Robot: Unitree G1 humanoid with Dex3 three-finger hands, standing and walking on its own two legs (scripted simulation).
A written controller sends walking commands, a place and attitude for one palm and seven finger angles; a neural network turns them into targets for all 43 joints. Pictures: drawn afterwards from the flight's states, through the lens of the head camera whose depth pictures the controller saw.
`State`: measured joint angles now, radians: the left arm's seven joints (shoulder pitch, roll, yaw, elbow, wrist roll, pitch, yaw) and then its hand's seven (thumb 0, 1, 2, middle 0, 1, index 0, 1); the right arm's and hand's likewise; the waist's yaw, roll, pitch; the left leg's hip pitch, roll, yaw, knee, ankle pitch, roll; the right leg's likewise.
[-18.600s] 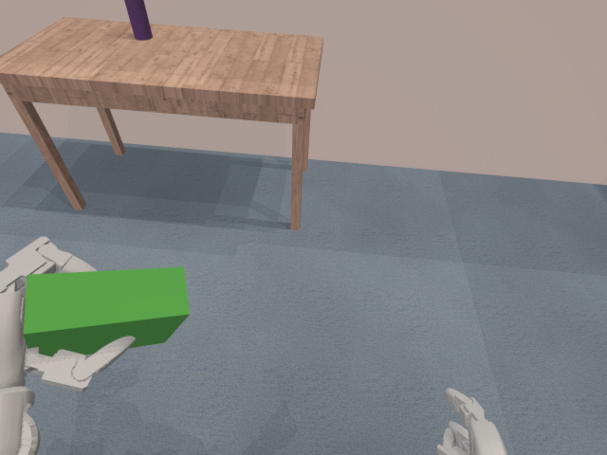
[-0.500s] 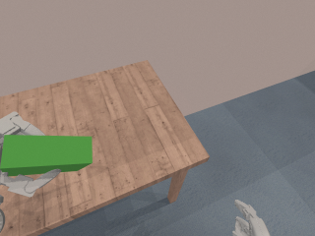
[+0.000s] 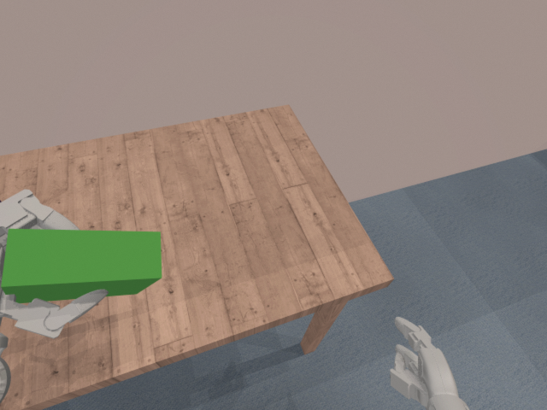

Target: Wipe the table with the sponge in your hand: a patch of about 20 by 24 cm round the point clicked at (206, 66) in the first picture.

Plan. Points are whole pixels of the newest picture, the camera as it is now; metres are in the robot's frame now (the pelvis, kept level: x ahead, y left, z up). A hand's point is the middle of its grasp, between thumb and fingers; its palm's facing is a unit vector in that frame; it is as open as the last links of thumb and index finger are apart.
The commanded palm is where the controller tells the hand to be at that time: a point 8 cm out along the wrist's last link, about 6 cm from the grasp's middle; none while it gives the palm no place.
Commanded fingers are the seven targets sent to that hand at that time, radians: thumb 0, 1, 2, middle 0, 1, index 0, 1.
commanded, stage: come to a stop and stand still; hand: left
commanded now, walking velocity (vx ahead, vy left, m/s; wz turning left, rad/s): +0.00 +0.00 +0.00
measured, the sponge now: (108, 267) +0.24 +0.22 +0.12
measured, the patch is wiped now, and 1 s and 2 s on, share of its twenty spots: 0.00 0.00 0.00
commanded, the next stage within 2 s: look again from close up in 1.14 s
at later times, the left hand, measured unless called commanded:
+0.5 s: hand (39, 291) +0.20 +0.26 +0.15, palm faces +0.32 -0.85 -0.42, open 9.4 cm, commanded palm +0.13 +0.29 +0.18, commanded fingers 0.00 0.10 1.30 -1.20 -1.60 -1.20 -1.60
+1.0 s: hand (63, 264) +0.22 +0.25 +0.16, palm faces +0.32 -0.82 -0.48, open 9.4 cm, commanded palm +0.16 +0.27 +0.18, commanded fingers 0.00 0.10 1.30 -1.20 -1.60 -1.20 -1.60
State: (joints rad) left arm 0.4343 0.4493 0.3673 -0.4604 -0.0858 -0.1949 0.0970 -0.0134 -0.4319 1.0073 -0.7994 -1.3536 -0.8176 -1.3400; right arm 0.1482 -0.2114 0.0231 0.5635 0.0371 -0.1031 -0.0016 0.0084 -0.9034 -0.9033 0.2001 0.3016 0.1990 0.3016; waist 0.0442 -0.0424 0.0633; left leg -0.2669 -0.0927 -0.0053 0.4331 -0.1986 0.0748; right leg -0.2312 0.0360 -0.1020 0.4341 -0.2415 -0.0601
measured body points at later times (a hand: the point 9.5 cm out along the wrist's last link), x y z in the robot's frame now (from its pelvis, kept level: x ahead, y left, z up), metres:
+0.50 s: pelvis -0.02 +0.01 +0.00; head +0.02 +0.03 +0.45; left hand +0.17 +0.31 +0.17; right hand +0.16 -0.22 -0.08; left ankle +0.01 +0.06 -0.74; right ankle -0.01 -0.08 -0.74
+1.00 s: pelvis +0.00 -0.01 +0.00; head +0.04 +0.01 +0.44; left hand +0.20 +0.29 +0.18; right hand +0.15 -0.26 -0.09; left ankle +0.01 +0.06 -0.74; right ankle -0.01 -0.07 -0.74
